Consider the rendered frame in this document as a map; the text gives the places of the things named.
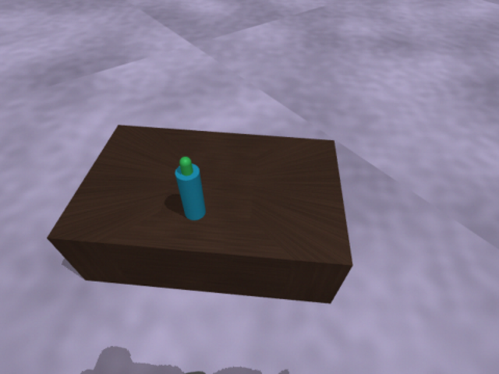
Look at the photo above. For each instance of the bottle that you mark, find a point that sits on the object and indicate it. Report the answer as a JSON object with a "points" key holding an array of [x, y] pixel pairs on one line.
{"points": [[190, 189]]}

